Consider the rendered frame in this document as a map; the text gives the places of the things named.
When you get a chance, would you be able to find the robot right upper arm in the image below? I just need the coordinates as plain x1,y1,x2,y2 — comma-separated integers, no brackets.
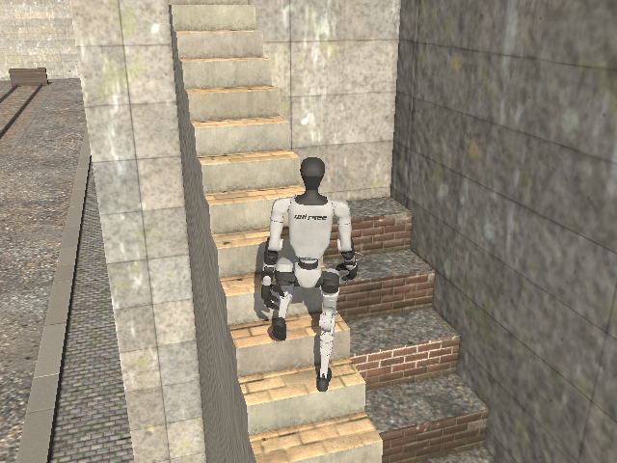
332,199,352,252

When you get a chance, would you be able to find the robot left forearm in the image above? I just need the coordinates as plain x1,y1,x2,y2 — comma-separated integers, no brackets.
261,237,279,286

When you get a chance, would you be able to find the right robot hand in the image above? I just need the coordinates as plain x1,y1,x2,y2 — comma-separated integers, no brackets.
335,263,358,281

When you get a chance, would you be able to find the robot left upper arm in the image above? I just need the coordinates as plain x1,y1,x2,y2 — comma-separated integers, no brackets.
268,197,291,252

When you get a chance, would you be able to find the robot right forearm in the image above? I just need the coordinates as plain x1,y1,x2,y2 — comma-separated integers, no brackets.
341,237,357,270

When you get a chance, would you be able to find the humanoid robot torso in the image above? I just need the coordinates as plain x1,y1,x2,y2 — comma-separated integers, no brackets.
287,194,334,288

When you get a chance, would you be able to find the left robot hand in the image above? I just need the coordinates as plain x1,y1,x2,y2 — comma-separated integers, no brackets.
261,284,284,310

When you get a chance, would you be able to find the robot right thigh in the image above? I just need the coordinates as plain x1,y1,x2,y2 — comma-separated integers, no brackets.
319,268,340,331

